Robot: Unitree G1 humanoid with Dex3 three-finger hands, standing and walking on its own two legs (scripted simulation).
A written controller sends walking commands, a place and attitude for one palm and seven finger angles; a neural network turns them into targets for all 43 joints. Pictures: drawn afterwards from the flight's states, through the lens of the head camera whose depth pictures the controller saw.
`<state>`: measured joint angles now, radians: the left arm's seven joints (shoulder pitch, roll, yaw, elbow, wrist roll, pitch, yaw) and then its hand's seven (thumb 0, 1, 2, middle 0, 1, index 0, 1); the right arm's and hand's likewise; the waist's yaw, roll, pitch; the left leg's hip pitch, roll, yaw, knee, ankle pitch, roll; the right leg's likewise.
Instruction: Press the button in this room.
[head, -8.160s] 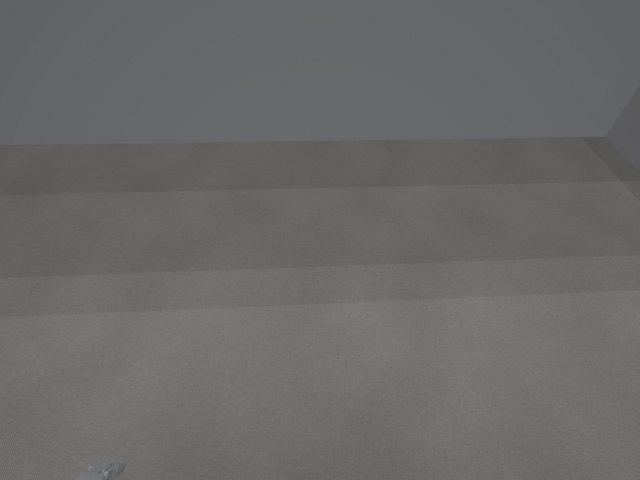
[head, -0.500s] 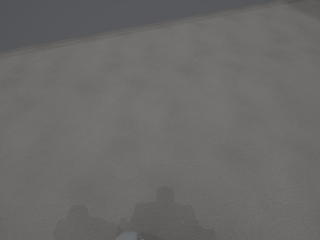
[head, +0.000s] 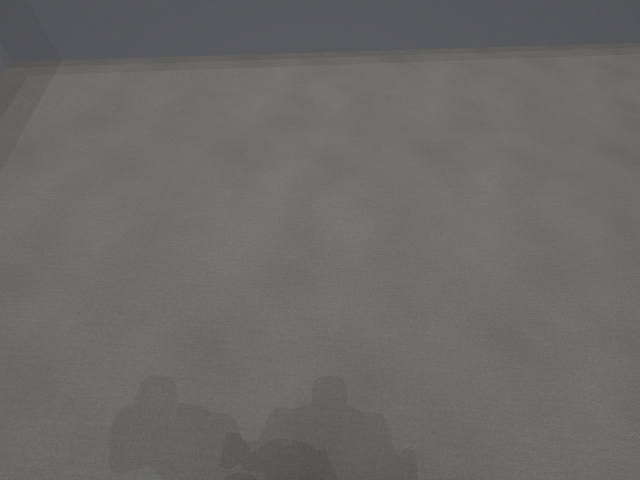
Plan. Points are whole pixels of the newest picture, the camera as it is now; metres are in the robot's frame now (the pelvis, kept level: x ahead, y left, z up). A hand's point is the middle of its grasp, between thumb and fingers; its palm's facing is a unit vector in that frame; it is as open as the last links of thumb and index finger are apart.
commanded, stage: turn or walk to find it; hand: left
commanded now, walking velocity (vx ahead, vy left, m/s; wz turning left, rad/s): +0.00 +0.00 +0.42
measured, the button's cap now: out of the picture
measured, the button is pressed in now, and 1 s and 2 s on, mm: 0 0 0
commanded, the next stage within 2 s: none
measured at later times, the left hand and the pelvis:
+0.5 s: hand out of the picture -0.03 +0.17 -0.17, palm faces +0.27 -0.93 -0.24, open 7.4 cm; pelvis -0.04 -0.03 -0.01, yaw +15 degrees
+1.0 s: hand out of the picture -0.06 +0.18 -0.16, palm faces +0.44 -0.85 -0.29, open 7.4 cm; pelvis -0.06 -0.05 -0.01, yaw +26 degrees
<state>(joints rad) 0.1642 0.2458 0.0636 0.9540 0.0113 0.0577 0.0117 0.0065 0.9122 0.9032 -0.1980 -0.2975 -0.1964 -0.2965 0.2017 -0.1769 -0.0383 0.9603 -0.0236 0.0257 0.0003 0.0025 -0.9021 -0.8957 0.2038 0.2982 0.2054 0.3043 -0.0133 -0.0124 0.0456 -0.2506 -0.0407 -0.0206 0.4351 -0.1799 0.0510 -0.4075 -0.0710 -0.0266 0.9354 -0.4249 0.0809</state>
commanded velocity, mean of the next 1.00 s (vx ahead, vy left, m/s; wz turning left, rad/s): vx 0.00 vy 0.00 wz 0.42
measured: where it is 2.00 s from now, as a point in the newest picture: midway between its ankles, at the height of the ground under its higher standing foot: outside the picture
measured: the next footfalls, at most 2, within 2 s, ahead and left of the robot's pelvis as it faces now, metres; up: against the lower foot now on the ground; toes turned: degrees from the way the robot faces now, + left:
right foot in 0.16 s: +0.03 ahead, -0.14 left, +0.00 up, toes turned +1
left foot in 0.58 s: -0.06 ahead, +0.11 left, +0.00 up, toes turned +20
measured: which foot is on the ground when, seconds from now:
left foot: down 0.00-0.16, up 0.18-0.56, down 0.58-0.96, up 0.98-1.00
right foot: up 0.00-0.14, down 0.16-0.58, up 0.60-0.94, down 0.96-1.00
